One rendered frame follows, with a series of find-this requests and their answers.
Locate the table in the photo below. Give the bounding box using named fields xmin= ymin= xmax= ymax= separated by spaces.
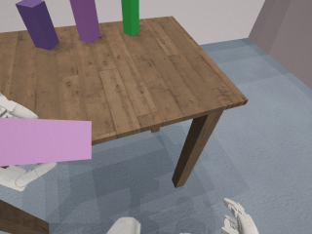
xmin=0 ymin=16 xmax=248 ymax=234

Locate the right robot hand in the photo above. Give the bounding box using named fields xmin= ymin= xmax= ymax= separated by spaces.
xmin=221 ymin=198 xmax=259 ymax=234

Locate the left robot thigh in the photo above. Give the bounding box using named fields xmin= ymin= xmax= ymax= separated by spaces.
xmin=106 ymin=216 xmax=141 ymax=234

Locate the left robot hand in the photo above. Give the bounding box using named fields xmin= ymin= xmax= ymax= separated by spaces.
xmin=0 ymin=93 xmax=58 ymax=191

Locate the sponge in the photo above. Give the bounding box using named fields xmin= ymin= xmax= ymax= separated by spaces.
xmin=0 ymin=117 xmax=92 ymax=167

